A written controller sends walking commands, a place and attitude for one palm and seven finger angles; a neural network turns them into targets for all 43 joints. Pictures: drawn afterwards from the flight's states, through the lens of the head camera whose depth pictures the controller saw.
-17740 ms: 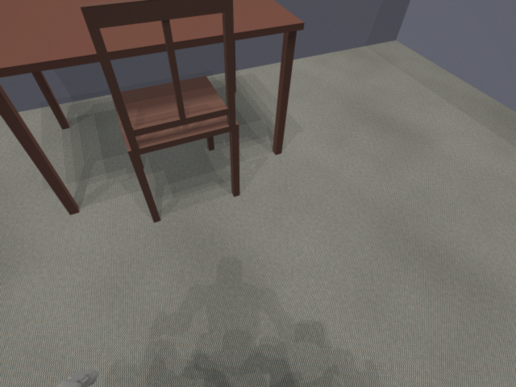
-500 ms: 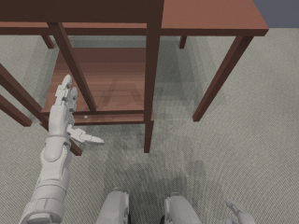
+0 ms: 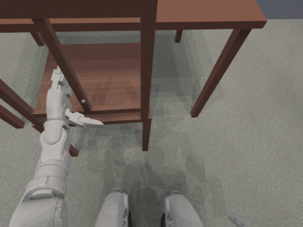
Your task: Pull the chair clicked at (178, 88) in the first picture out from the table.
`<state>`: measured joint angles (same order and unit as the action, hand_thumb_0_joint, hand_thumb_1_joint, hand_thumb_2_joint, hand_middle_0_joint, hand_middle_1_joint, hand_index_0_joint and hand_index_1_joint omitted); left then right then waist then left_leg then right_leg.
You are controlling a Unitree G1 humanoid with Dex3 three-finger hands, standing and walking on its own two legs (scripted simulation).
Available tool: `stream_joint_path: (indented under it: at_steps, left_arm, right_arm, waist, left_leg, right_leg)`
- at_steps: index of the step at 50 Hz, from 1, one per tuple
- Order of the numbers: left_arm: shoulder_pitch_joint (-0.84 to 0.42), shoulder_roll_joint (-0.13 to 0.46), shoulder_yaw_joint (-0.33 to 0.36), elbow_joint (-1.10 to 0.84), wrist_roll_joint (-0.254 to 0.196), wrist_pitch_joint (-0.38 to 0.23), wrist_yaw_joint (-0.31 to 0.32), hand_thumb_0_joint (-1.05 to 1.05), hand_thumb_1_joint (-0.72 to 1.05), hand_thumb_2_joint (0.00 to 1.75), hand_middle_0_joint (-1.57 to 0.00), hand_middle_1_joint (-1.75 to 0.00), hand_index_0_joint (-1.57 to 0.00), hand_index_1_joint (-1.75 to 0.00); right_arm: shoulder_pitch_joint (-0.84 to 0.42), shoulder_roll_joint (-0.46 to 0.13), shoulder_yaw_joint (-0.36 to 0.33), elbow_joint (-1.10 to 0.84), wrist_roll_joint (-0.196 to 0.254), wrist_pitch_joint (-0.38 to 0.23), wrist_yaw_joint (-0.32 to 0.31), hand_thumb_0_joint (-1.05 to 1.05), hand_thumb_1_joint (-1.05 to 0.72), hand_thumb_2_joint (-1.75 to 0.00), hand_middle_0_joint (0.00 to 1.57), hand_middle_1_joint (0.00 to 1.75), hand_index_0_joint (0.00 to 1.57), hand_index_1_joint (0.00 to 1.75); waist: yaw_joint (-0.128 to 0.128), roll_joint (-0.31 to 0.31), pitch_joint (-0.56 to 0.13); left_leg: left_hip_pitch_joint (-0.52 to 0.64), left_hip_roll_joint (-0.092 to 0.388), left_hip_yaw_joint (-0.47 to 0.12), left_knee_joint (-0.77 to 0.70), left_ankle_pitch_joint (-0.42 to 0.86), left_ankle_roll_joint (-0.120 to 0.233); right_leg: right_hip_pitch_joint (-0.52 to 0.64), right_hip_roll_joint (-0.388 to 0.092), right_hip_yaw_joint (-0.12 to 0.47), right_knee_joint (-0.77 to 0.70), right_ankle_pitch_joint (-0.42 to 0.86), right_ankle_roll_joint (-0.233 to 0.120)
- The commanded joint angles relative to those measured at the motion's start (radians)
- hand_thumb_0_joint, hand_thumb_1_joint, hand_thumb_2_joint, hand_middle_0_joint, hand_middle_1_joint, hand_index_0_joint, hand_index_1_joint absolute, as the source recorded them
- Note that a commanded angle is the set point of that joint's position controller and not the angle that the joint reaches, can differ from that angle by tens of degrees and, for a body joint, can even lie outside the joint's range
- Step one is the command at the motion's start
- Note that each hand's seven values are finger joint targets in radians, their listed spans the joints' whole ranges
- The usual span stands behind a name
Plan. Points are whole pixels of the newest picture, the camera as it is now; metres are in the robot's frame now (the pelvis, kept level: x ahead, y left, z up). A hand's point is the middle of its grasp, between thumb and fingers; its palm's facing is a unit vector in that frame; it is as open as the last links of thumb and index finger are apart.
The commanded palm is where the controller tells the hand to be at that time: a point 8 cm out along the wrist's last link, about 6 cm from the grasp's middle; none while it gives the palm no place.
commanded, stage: push the fingers through the gap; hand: left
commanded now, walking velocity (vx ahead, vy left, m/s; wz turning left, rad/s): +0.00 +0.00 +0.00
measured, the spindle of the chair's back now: (70, 76) +0.49 +0.20 +0.06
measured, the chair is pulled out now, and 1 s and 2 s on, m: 0.00 0.00 0.02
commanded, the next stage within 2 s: hook a spindle and tug to test in 0.62 s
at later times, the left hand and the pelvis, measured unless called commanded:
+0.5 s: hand (81, 94) +0.45 +0.18 +0.03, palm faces +0.07 -1.00 -0.03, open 16.9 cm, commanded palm +0.43 +0.22 +0.03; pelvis +0.00 +0.00 +0.00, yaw +0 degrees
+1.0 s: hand (82, 95) +0.45 +0.18 +0.03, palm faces +0.08 -1.00 -0.03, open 16.1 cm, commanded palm +0.43 +0.22 +0.03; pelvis +0.00 +0.00 +0.00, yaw +0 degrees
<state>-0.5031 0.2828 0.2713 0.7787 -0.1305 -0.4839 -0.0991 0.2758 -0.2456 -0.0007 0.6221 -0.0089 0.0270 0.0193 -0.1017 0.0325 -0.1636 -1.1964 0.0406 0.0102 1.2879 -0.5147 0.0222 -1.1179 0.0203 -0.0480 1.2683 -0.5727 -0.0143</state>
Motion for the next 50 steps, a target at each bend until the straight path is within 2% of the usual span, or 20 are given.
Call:
stream_joint_path:
  at_steps: [1, 3, 6, 9, 13, 14, 17, 19, 20, 23, 25, 28, 30, 32, 36, 38, 40, 44, 46, 50]
  left_arm:
    - [-0.357, 0.211, 0.057, -0.161, -0.001, -0.089, -0.001, 0.00, -0.50, 0.30, -0.06, -0.08, -0.06, -0.08]
    - [-0.414, 0.211, 0.053, -0.135, -0.005, -0.091, -0.012, 0.00, -0.50, 0.30, -0.06, -0.08, -0.06, -0.08]
    - [-0.464, 0.249, 0.078, -0.067, 0.001, -0.092, -0.026, 0.00, -0.50, 0.30, -0.06, -0.08, -0.06, -0.08]
    - [-0.496, 0.261, 0.082, -0.085, 0.003, -0.103, -0.037, 0.00, -0.50, 0.30, -0.06, -0.08, -0.06, -0.08]
    - [-0.480, 0.212, 0.051, -0.047, -0.003, -0.085, -0.043, 0.00, -0.50, 0.30, -0.06, -0.08, -0.06, -0.08]
    - [-0.451, 0.241, 0.080, -0.034, -0.001, -0.078, -0.039, 0.00, -0.50, 0.30, -0.06, -0.08, -0.06, -0.08]
    - [-0.429, 0.265, 0.099, -0.068, -0.003, -0.074, -0.035, 0.00, -0.50, 0.30, -0.06, -0.08, -0.06, -0.08]
    - [-0.431, 0.242, 0.084, -0.096, -0.001, -0.080, -0.028, 0.00, -0.50, 0.30, -0.06, -0.08, -0.06, -0.08]
    - [-0.432, 0.268, 0.101, -0.103, -0.001, -0.084, -0.023, 0.00, -0.50, 0.30, -0.06, -0.08, -0.06, -0.08]
    - [-0.467, 0.239, 0.071, -0.121, 0.004, -0.099, -0.011, 0.00, -0.50, 0.30, -0.06, -0.08, -0.06, -0.08]
    - [-0.460, 0.259, 0.091, -0.093, 0.011, -0.102, -0.004, 0.00, -0.50, 0.30, -0.06, -0.08, -0.06, -0.08]
    - [-0.499, 0.221, 0.054, -0.097, 0.016, -0.111, -0.003, 0.00, -0.50, 0.30, -0.06, -0.08, -0.06, -0.08]
    - [-0.459, 0.255, 0.086, -0.080, 0.017, -0.110, -0.003, 0.00, -0.50, 0.30, -0.06, -0.08, -0.06, -0.08]
    - [-0.453, 0.222, 0.063, -0.078, 0.013, -0.107, -0.008, 0.00, -0.50, 0.30, -0.06, -0.08, -0.06, -0.08]
    - [-0.423, 0.232, 0.072, -0.093, 0.010, -0.105, -0.010, 0.00, -0.50, 0.30, -0.06, -0.08, -0.06, -0.08]
    - [-0.415, 0.203, 0.055, -0.088, 0.003, -0.101, -0.009, 0.00, -0.50, 0.30, -0.10, -0.19, -0.10, -0.19]
    - [-0.441, 0.218, 0.058, -0.076, 0.009, -0.101, -0.006, 0.00, -0.50, 0.30, -0.13, -0.30, -0.13, -0.30]
    - [-0.460, 0.223, 0.062, -0.092, 0.015, -0.119, 0.002, 0.00, -0.50, 0.30, -0.20, -0.52, -0.20, -0.52]
    - [-0.464, 0.212, 0.057, -0.081, 0.016, -0.121, 0.004, 0.00, -0.50, 0.30, -0.24, -0.63, -0.24, -0.63]
    - [-0.496, 0.194, 0.033, -0.066, 0.020, -0.120, 0.004, 0.00, -0.50, 0.30, -0.31, -0.85, -0.31, -0.85]
  right_arm:
    - [0.091, -0.169, -0.059, -0.078, -0.005, -0.026, -0.018, 0.00, -0.90, -0.90, 0.20, 0.30, 0.20, 0.30]
    - [0.098, -0.170, -0.058, -0.070, -0.005, -0.027, -0.021, 0.00, -0.90, -0.90, 0.20, 0.30, 0.20, 0.30]
    - [0.104, -0.174, -0.055, -0.060, -0.008, -0.023, -0.023, 0.00, -0.90, -0.90, 0.20, 0.30, 0.20, 0.30]
    - [0.114, -0.180, -0.057, -0.061, -0.011, -0.019, -0.020, 0.00, -0.90, -0.90, 0.20, 0.30, 0.20, 0.30]
    - [0.124, -0.180, -0.060, -0.060, -0.009, -0.008, -0.013, 0.00, -0.90, -0.90, 0.20, 0.30, 0.20, 0.30]
    - [0.127, -0.184, -0.061, -0.060, -0.010, -0.002, -0.012, 0.00, -0.90, -0.90, 0.20, 0.30, 0.20, 0.30]
    - [0.123, -0.182, -0.059, -0.075, -0.008, 0.010, -0.009, 0.00, -0.90, -0.90, 0.20, 0.30, 0.20, 0.30]
    - [0.121, -0.177, -0.060, -0.078, -0.008, 0.013, -0.006, 0.00, -0.90, -0.90, 0.20, 0.30, 0.20, 0.30]
    - [0.122, -0.180, -0.060, -0.075, -0.008, 0.014, -0.007, 0.00, -0.90, -0.90, 0.20, 0.30, 0.20, 0.30]
    - [0.123, -0.178, -0.060, -0.070, -0.008, 0.013, -0.007, 0.00, -0.90, -0.90, 0.20, 0.30, 0.20, 0.30]
    - [0.126, -0.182, -0.060, -0.064, -0.011, 0.013, -0.008, 0.00, -0.90, -0.90, 0.20, 0.30, 0.20, 0.30]
    - [0.125, -0.178, -0.059, -0.060, -0.013, 0.013, -0.008, 0.00, -0.90, -0.90, 0.20, 0.30, 0.20, 0.30]
    - [0.126, -0.183, -0.061, -0.059, -0.014, 0.016, -0.008, 0.00, -0.90, -0.90, 0.20, 0.30, 0.20, 0.30]
    - [0.120, -0.177, -0.059, -0.063, -0.013, 0.018, -0.005, 0.00, -0.90, -0.90, 0.20, 0.30, 0.20, 0.30]
    - [0.115, -0.178, -0.061, -0.072, -0.012, 0.025, -0.003, 0.00, -0.90, -0.90, 0.20, 0.30, 0.20, 0.30]
    - [0.115, -0.177, -0.061, -0.075, -0.009, 0.024, -0.002, 0.00, -0.90, -0.90, 0.20, 0.30, 0.20, 0.30]
    - [0.114, -0.179, -0.059, -0.069, -0.009, 0.027, -0.003, 0.00, -0.90, -0.90, 0.20, 0.30, 0.20, 0.30]
    - [0.111, -0.177, -0.061, -0.069, -0.012, 0.024, -0.005, 0.00, -0.90, -0.90, 0.20, 0.30, 0.20, 0.30]
    - [0.110, -0.175, -0.060, -0.066, -0.014, 0.024, -0.004, 0.00, -0.90, -0.90, 0.20, 0.30, 0.20, 0.30]
    - [0.106, -0.177, -0.060, -0.061, -0.014, 0.024, -0.004, 0.00, -0.90, -0.90, 0.20, 0.30, 0.20, 0.30]
  waist:
    - [-0.015, 0.031, -0.437]
    - [-0.031, 0.034, -0.425]
    - [-0.035, 0.030, -0.419]
    - [-0.024, 0.096, -0.485]
    - [-0.039, 0.084, -0.480]
    - [-0.025, 0.072, -0.478]
    - [-0.016, 0.045, -0.483]
    - [-0.019, 0.065, -0.494]
    - [-0.017, 0.064, -0.480]
    - [-0.037, 0.065, -0.465]
    - [-0.029, 0.063, -0.458]
    - [-0.046, 0.076, -0.455]
    - [-0.025, 0.088, -0.472]
    - [-0.029, 0.085, -0.464]
    - [-0.019, 0.078, -0.476]
    - [-0.032, 0.057, -0.464]
    - [-0.034, 0.055, -0.432]
    - [-0.028, 0.081, -0.459]
    - [-0.033, 0.059, -0.456]
    - [-0.041, 0.091, -0.441]
  left_leg:
    - [0.368, -0.022, -0.052, -0.128, 0.276, 0.000]
    - [0.355, -0.022, -0.053, -0.117, 0.269, 0.004]
    - [0.324, -0.024, -0.051, -0.106, 0.242, 0.006]
    - [0.406, -0.018, -0.067, -0.110, 0.296, -0.001]
    - [0.422, -0.016, -0.073, -0.110, 0.322, 0.002]
    - [0.410, -0.015, -0.071, -0.112, 0.323, -0.001]
    - [0.377, -0.019, -0.059, -0.117, 0.317, 0.004]
    - [0.403, -0.018, -0.060, -0.118, 0.331, 0.002]
    - [0.398, -0.016, -0.063, -0.121, 0.328, 0.000]
    - [0.417, -0.014, -0.070, -0.125, 0.316, 0.000]
    - [0.401, -0.015, -0.069, -0.127, 0.294, -0.002]
    - [0.424, -0.015, -0.071, -0.125, 0.301, 0.000]
    - [0.434, -0.015, -0.071, -0.126, 0.320, -0.006]
    - [0.427, -0.018, -0.068, -0.129, 0.316, -0.004]
    - [0.430, -0.017, -0.066, -0.131, 0.337, -0.005]
    - [0.433, -0.015, -0.070, -0.132, 0.333, -0.003]
    - [0.410, -0.016, -0.069, -0.134, 0.301, -0.003]
    - [0.432, -0.017, -0.071, -0.129, 0.311, -0.006]
    - [0.420, -0.018, -0.070, -0.126, 0.298, -0.004]
    - [0.437, -0.017, -0.077, -0.128, 0.287, -0.006]
  right_leg:
    - [0.158, 0.010, 0.030, -0.177, 0.285, -0.011]
    - [0.141, 0.009, 0.032, -0.176, 0.281, -0.010]
    - [0.136, 0.008, 0.038, -0.176, 0.257, -0.009]
    - [0.106, 0.010, 0.025, -0.161, 0.272, -0.017]
    - [0.090, 0.014, 0.016, -0.164, 0.287, -0.016]
    - [0.103, 0.013, 0.015, -0.163, 0.290, -0.016]
    - [0.159, 0.014, 0.026, -0.170, 0.314, -0.013]
    - [0.144, 0.015, 0.023, -0.169, 0.319, -0.012]
    - [0.145, 0.015, 0.021, -0.169, 0.315, -0.013]
    - [0.115, 0.016, 0.016, -0.172, 0.293, -0.013]
    - [0.117, 0.016, 0.017, -0.174, 0.273, -0.013]
    - [0.095, 0.016, 0.014, -0.173, 0.274, -0.014]
    - [0.108, 0.016, 0.015, -0.172, 0.287, -0.018]
    - [0.117, 0.016, 0.013, -0.177, 0.290, -0.016]
    - [0.133, 0.016, 0.015, -0.174, 0.312, -0.017]
    - [0.118, 0.018, 0.010, -0.174, 0.307, -0.016]
    - [0.112, 0.017, 0.012, -0.179, 0.283, -0.014]
    - [0.105, 0.015, 0.014, -0.173, 0.283, -0.017]
    - [0.108, 0.017, 0.015, -0.176, 0.276, -0.014]
    - [0.071, 0.015, 0.010, -0.175, 0.253, -0.017]
